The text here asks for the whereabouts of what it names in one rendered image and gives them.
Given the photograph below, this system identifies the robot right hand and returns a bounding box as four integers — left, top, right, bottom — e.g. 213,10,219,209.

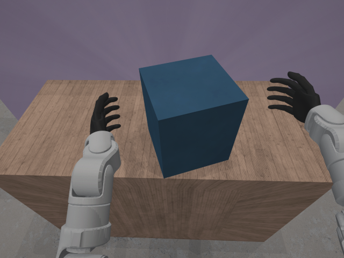
267,71,321,123

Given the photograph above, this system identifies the pedestal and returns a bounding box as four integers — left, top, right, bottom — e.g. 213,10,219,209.
0,80,333,242

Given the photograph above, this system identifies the robot left forearm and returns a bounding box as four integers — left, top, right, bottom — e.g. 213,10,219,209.
56,131,121,258

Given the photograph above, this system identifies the robot right forearm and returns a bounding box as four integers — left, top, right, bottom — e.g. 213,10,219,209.
304,105,344,206

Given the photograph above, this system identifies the carton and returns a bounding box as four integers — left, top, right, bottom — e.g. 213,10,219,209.
139,55,249,178

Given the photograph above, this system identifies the robot left hand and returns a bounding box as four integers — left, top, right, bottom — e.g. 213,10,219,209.
90,92,121,134

